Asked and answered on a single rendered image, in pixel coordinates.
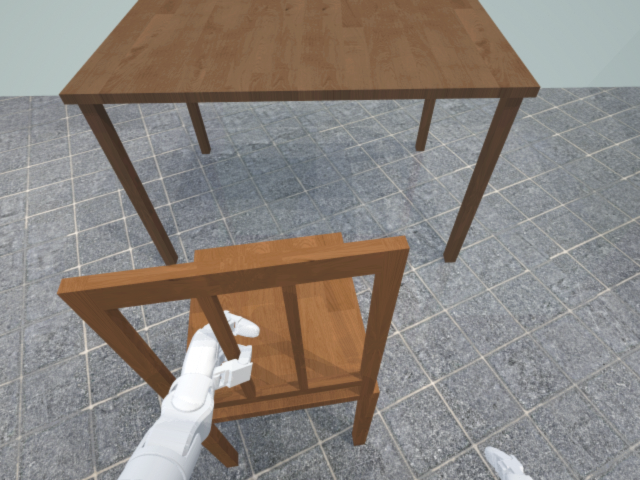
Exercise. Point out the right robot hand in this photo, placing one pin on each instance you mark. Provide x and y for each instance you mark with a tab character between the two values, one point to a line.
508	467

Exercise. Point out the left robot hand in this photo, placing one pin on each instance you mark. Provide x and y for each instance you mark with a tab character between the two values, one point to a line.
204	354

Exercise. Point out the table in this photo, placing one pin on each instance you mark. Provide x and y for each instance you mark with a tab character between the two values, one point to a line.
194	51

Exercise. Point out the chair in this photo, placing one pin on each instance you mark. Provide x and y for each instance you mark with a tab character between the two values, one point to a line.
312	349

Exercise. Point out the robot left forearm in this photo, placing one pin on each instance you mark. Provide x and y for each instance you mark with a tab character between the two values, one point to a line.
171	447

